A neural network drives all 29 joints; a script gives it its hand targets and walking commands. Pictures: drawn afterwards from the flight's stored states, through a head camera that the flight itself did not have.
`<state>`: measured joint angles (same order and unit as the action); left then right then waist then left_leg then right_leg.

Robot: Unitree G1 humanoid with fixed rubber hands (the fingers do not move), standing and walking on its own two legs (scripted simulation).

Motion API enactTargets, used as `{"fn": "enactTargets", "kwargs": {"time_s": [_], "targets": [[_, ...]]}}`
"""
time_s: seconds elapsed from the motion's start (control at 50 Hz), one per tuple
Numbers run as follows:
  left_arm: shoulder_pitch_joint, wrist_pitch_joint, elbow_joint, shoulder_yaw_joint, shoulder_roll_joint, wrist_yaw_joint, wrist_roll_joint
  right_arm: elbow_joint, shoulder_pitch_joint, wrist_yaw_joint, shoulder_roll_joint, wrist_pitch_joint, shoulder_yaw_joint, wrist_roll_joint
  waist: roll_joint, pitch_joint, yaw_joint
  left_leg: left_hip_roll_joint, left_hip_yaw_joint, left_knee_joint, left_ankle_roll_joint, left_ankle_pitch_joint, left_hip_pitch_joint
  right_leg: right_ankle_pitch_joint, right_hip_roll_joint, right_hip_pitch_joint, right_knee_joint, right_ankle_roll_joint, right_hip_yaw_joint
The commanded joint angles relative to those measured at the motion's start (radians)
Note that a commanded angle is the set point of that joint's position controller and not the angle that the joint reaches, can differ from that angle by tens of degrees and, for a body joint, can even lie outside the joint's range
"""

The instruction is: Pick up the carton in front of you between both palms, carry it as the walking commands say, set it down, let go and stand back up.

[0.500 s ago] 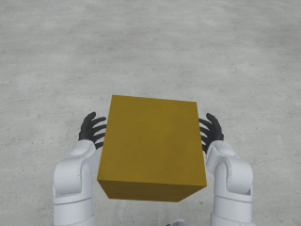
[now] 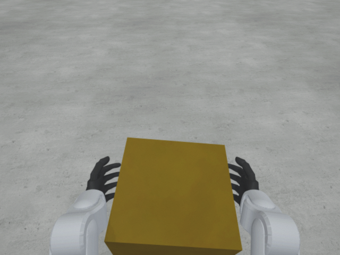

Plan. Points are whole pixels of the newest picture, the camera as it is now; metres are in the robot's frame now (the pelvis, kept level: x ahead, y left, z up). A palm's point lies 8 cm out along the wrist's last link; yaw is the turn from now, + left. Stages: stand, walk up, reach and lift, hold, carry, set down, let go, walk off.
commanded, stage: carry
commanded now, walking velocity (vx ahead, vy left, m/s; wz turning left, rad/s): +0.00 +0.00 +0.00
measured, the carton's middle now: (169, 209) +0.24 +0.00 +0.02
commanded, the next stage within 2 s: none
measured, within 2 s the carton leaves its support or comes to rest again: neither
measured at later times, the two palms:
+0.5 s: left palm (111, 143) +0.38 +0.15 +0.09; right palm (230, 146) +0.37 -0.15 +0.09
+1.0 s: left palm (120, 155) +0.38 +0.13 +0.05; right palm (233, 158) +0.36 -0.17 +0.05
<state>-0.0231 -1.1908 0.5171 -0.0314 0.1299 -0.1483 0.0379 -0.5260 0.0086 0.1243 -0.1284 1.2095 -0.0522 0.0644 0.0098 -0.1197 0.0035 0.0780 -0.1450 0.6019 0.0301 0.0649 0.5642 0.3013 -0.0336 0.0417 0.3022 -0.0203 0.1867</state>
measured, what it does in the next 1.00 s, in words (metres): walks ahead: left foot, then right foot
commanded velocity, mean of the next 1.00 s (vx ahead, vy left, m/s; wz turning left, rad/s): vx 0.00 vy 0.00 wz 0.00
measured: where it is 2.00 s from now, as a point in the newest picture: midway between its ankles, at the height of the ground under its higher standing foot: outside the picture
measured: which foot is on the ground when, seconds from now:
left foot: up 0.00-0.04, down 0.06-1.00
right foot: down 0.00-0.10, up 0.12-0.20, down 0.22-1.00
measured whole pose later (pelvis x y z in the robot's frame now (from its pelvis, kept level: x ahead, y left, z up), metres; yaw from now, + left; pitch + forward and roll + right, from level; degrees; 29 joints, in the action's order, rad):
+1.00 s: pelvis +0.11 +0.00 -0.01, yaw -2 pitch +2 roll +1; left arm 0.09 -1.00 0.13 -0.07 0.13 -0.07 0.16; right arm -0.11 -0.11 0.05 -0.13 1.00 -0.10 0.18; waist -0.01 -0.12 0.00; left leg 0.08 -0.20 0.53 -0.03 0.17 0.38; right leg 0.41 -0.02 0.14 0.53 -0.02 0.10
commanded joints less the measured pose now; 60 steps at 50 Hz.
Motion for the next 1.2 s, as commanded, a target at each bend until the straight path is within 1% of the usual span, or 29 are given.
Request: {"fn": "enactTargets", "kwargs": {"time_s": [0.0,0.02,0.04,0.06,0.08,0.1,0.12,0.14,0.16,0.18,0.2,0.22,0.24,0.26,0.28,0.3,0.32,0.34,0.36,0.4,0.44,0.5,0.58,0.68,0.76,0.86,1.0,1.18], "targets": [[0.354,-0.005,0.082,0.582,0.735,0.129,-0.249,-0.078,-0.37,-0.104,-0.747,-0.001,0.637,-0.28,-0.159,-0.09,0.009,-0.046,-0.06,-0.114,-0.006,-0.122,-0.203,-0.639,-0.173,0.028,0.068,-0.029,0.004],[0.366,-0.009,0.079,0.579,0.719,0.124,-0.246,-0.07,-0.366,-0.102,-0.728,0.002,0.626,-0.274,-0.131,-0.089,0.0,-0.056,-0.082,-0.206,-0.009,-0.199,-0.289,-0.61,-0.152,0.054,0.144,-0.006,0.023],[0.377,-0.014,0.071,0.575,0.696,0.119,-0.244,-0.062,-0.366,-0.099,-0.701,0.006,0.61,-0.266,-0.101,-0.102,-0.003,-0.04,-0.068,-0.257,-0.009,-0.286,-0.401,-0.576,-0.133,0.102,0.211,0.022,0.018],[0.383,-0.019,0.061,0.569,0.671,0.111,-0.242,-0.047,-0.358,-0.095,-0.666,0.012,0.59,-0.259,-0.035,-0.146,0.0,0.079,0.048,-0.213,-0.02,-0.581,-0.548,-0.364,-0.1,0.188,0.299,0.056,0.006],[0.391,-0.028,0.07,0.582,0.663,0.104,-0.248,-0.03,-0.365,-0.092,-0.653,0.013,0.574,-0.256,0.13,-0.259,-0.009,0.27,0.226,-0.118,-0.144,-0.933,-0.764,0.019,-0.064,0.314,0.432,0.08,-0.062],[0.383,-0.036,0.085,0.594,0.661,0.104,-0.257,0.003,-0.318,-0.091,-0.668,0.009,0.57,-0.267,0.219,-0.333,-0.016,0.32,0.333,-0.176,-0.229,-0.835,-0.763,0.254,-0.017,0.326,0.498,0.08,-0.09],[0.399,-0.035,0.093,0.611,0.695,0.11,-0.269,-0.006,-0.311,-0.096,-0.702,0.003,0.568,-0.273,0.185,-0.318,-0.01,0.305,0.331,-0.231,-0.226,-0.649,-0.702,0.322,-0.029,0.324,0.475,0.067,-0.129],[0.421,-0.03,0.09,0.625,0.74,0.119,-0.278,-0.011,-0.328,-0.104,-0.746,-0.002,0.572,-0.278,0.145,-0.314,-0.008,0.279,0.306,-0.265,-0.199,-0.477,-0.663,0.335,-0.034,0.306,0.378,0.05,-0.147],[0.439,-0.022,0.083,0.636,0.788,0.127,-0.284,-0.021,-0.349,-0.112,-0.787,-0.009,0.583,-0.283,0.139,-0.294,-0.007,0.249,0.266,-0.289,-0.168,-0.348,-0.614,0.313,-0.039,0.276,0.277,0.039,-0.139],[0.446,-0.013,0.075,0.643,0.826,0.134,-0.285,-0.024,-0.366,-0.12,-0.816,-0.016,0.593,-0.286,0.147,-0.299,-0.002,0.218,0.221,-0.301,-0.135,-0.209,-0.566,0.211,-0.032,0.214,0.193,0.033,-0.124],[0.44,-0.004,0.073,0.649,0.852,0.139,-0.281,-0.028,-0.37,-0.128,-0.837,-0.023,0.603,-0.289,0.143,-0.304,0.001,0.19,0.176,-0.31,-0.107,-0.098,-0.525,0.092,-0.025,0.157,0.127,0.029,-0.1],[0.432,0.004,0.075,0.651,0.866,0.144,-0.276,-0.033,-0.37,-0.134,-0.852,-0.03,0.612,-0.292,0.126,-0.302,-0.001,0.167,0.146,-0.313,-0.088,-0.011,-0.485,0.019,-0.033,0.116,0.097,0.028,-0.097],[0.43,0.012,0.072,0.65,0.881,0.146,-0.269,-0.055,-0.402,-0.142,-0.857,-0.033,0.625,-0.298,0.07,-0.272,-0.001,0.146,0.107,-0.298,-0.072,0.018,-0.497,0.003,-0.069,0.161,0.077,0.028,-0.132],[0.432,0.01,0.083,0.641,0.869,0.147,-0.264,-0.043,-0.402,-0.143,-0.862,-0.037,0.633,-0.302,0.054,-0.257,-0.006,0.133,0.113,-0.265,-0.071,-0.047,-0.473,-0.029,-0.085,0.128,0.073,0.035,-0.138],[0.43,0.011,0.084,0.641,0.86,0.146,-0.264,-0.061,-0.409,-0.144,-0.848,-0.038,0.638,-0.303,0.002,-0.238,-0.008,0.116,0.09,-0.222,-0.073,-0.167,-0.48,-0.102,-0.111,0.147,0.103,0.039,-0.153],[0.419,0.009,0.089,0.636,0.841,0.144,-0.264,-0.064,-0.404,-0.141,-0.833,-0.035,0.638,-0.305,-0.012,-0.234,-0.009,0.115,0.089,-0.179,-0.079,-0.288,-0.481,-0.167,-0.114,0.148,0.126,0.042,-0.148],[0.405,0.005,0.088,0.629,0.821,0.141,-0.263,-0.066,-0.395,-0.136,-0.813,-0.031,0.635,-0.304,-0.006,-0.245,-0.009,0.113,0.082,-0.142,-0.084,-0.365,-0.488,-0.226,-0.116,0.148,0.141,0.043,-0.144],[0.389,0.001,0.082,0.62,0.8,0.136,-0.259,-0.063,-0.383,-0.131,-0.792,-0.025,0.632,-0.301,-0.011,-0.252,-0.009,0.114,0.08,-0.113,-0.089,-0.41,-0.487,-0.273,-0.114,0.148,0.152,0.043,-0.141],[0.373,-0.005,0.074,0.61,0.778,0.132,-0.253,-0.058,-0.371,-0.126,-0.772,-0.017,0.628,-0.297,-0.016,-0.251,-0.009,0.112,0.074,-0.091,-0.093,-0.434,-0.481,-0.322,-0.115,0.149,0.161,0.041,-0.14],[0.354,-0.017,0.054,0.591,0.741,0.123,-0.243,-0.043,-0.358,-0.115,-0.739,-0.003,0.618,-0.29,-0.027,-0.236,-0.008,0.107,0.065,-0.063,-0.092,-0.436,-0.452,-0.399,-0.121,0.15,0.173,0.039,-0.141],[0.349,-0.026,0.036,0.579,0.722,0.117,-0.237,-0.025,-0.354,-0.109,-0.723,0.008,0.608,-0.283,-0.034,-0.215,-0.007,0.1,0.056,-0.048,-0.086,-0.407,-0.425,-0.458,-0.127,0.154,0.18,0.036,-0.144],[0.364,-0.028,0.021,0.578,0.729,0.12,-0.237,-0.005,-0.362,-0.11,-0.732,0.012,0.603,-0.275,-0.039,-0.191,-0.005,0.092,0.048,-0.037,-0.077,-0.352,-0.405,-0.502,-0.133,0.158,0.181,0.031,-0.151],[0.409,-0.007,0.006,0.597,0.757,0.143,-0.238,0.014,-0.397,-0.129,-0.759,-0.009,0.613,-0.265,-0.04,-0.178,-0.005,0.088,0.047,-0.034,-0.073,-0.296,-0.4,-0.49,-0.129,0.163,0.181,0.022,-0.158],[0.463,0.045,-0.058,0.594,0.755,0.181,-0.217,0.074,-0.449,-0.166,-0.753,-0.061,0.608,-0.238,-0.035,-0.173,-0.003,0.09,0.053,-0.05,-0.074,-0.245,-0.409,-0.404,-0.121,0.168,0.168,0.011,-0.164],[0.466,0.089,-0.126,0.561,0.735,0.199,-0.18,0.138,-0.456,-0.184,-0.73,-0.106,0.577,-0.203,-0.03,-0.16,-0.003,0.092,0.057,-0.073,-0.072,-0.182,-0.408,-0.316,-0.117,0.179,0.146,0.002,-0.168],[0.477,0.156,-0.231,0.506,0.715,0.216,-0.133,0.243,-0.471,-0.204,-0.709,-0.173,0.525,-0.161,-0.028,-0.145,-0.003,0.093,0.06,-0.094,-0.069,-0.136,-0.399,-0.251,-0.114,0.196,0.127,-0.005,-0.172],[0.541,0.284,-0.379,0.448,0.743,0.251,-0.081,0.398,-0.539,-0.243,-0.736,-0.302,0.463,-0.114,-0.023,-0.142,-0.004,0.093,0.063,-0.116,-0.065,-0.08,-0.393,-0.176,-0.108,0.221,0.11,-0.015,-0.178],[0.644,0.491,-0.607,0.364,0.795,0.308,-0.019,0.643,-0.638,-0.303,-0.78,-0.508,0.364,-0.039,-0.017,-0.167,-0.004,0.095,0.065,-0.122,-0.061,-0.058,-0.4,-0.14,-0.102,0.224,0.113,-0.021,-0.185]]}}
